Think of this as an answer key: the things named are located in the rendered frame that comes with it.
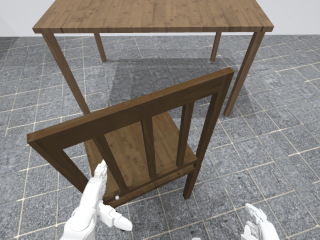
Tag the robot left forearm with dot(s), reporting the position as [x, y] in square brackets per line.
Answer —
[81, 225]

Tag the robot right hand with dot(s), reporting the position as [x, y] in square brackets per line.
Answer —
[265, 229]

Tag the table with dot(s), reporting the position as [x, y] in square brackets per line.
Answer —
[153, 16]

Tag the chair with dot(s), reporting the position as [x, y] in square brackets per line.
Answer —
[138, 140]

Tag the robot left hand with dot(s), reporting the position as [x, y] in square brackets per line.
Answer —
[92, 194]

